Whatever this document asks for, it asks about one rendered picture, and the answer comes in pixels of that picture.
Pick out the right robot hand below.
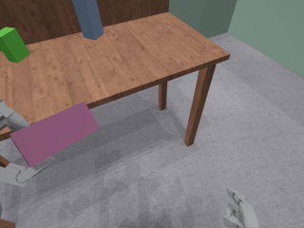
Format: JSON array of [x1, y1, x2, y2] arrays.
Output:
[[223, 187, 261, 228]]

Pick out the sponge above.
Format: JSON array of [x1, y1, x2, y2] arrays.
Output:
[[9, 101, 100, 167]]

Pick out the table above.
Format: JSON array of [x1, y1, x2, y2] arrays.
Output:
[[0, 0, 231, 228]]

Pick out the left robot hand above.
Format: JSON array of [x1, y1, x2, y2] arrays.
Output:
[[0, 98, 55, 187]]

